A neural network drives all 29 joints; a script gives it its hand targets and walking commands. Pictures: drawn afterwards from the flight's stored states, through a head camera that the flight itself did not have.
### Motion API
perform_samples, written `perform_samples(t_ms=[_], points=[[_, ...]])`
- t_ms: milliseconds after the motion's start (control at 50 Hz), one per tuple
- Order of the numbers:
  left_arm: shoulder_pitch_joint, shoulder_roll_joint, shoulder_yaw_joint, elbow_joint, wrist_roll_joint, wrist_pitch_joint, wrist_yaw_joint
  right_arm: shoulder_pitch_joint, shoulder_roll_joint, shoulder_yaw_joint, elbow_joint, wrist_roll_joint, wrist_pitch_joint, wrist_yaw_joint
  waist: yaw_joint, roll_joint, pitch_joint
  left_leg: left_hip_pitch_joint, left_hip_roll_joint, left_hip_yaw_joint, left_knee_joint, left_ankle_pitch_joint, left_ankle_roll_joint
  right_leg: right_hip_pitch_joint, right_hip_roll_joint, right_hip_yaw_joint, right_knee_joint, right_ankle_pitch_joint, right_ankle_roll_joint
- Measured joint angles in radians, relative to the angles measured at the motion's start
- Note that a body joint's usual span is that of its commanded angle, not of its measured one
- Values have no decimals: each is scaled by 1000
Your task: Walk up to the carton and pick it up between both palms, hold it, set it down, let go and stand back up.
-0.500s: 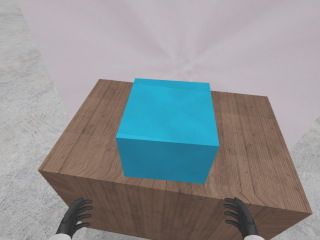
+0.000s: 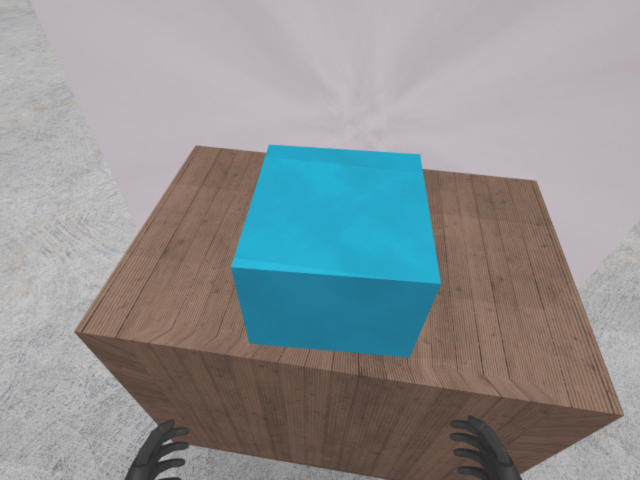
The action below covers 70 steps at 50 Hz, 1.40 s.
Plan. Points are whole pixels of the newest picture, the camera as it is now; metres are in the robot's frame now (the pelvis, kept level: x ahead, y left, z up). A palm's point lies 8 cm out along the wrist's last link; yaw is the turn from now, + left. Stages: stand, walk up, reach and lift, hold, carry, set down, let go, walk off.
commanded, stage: let go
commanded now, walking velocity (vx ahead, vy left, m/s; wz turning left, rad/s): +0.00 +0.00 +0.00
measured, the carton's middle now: (336, 246) +0.50 -0.02 -0.02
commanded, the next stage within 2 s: stand in 0.36 s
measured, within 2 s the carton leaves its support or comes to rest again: neither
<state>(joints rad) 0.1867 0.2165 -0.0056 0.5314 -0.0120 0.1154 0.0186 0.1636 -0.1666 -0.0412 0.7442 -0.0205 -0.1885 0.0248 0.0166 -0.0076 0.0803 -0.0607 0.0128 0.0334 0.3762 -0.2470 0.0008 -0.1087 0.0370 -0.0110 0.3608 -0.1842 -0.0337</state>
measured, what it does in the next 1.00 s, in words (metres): stands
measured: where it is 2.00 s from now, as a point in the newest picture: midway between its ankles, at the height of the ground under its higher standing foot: outside the picture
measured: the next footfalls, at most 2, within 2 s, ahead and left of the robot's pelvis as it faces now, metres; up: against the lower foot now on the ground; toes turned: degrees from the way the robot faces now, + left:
none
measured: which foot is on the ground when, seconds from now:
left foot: down 0.00-1.00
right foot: down 0.00-1.00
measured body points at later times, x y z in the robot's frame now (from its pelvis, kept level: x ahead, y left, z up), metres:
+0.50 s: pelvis -0.01 +0.00 -0.01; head +0.00 -0.01 +0.44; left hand +0.15 +0.24 -0.10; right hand +0.14 -0.26 -0.11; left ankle -0.02 +0.11 -0.75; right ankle +0.01 -0.10 -0.75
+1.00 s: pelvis +0.00 +0.01 -0.01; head +0.00 +0.00 +0.44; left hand +0.15 +0.23 -0.11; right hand +0.03 -0.27 -0.14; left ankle -0.02 +0.11 -0.75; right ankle +0.01 -0.10 -0.75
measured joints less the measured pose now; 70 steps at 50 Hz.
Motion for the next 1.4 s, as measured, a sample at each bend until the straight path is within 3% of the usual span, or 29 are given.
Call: perform_samples(t_ms=[380,420,480,600,880,1400], points=[[-18,-9,-4,-19,-7,23,9,32,-14,-7,-48,2,2,12,-1,-14,-11,-20,6,11,13,3,-6,-30,4,3,27,-3,-7],[4,-12,1,-5,33,-29,-7,22,-31,-12,-58,-21,65,6,11,-2,-30,-56,13,26,48,-14,-6,-70,10,17,57,-10,-4],[48,2,17,39,69,-86,-25,6,-59,-24,-65,-21,162,-5,-1,23,-46,-105,23,45,105,-46,-3,-121,20,35,100,-23,1],[105,15,46,83,63,-118,-38,49,-99,-39,-25,-22,224,-2,-10,35,-73,-152,34,75,148,-71,3,-180,33,66,140,-33,4],[125,-11,38,98,56,-134,-31,120,-96,-26,54,-22,220,-12,-38,20,-107,-136,25,126,112,-68,14,-203,34,123,148,-33,16],[159,-16,44,165,44,-121,4,128,-90,-15,148,-10,231,-31,-42,15,-88,-88,26,170,103,-91,14,-194,47,171,182,-58,16]])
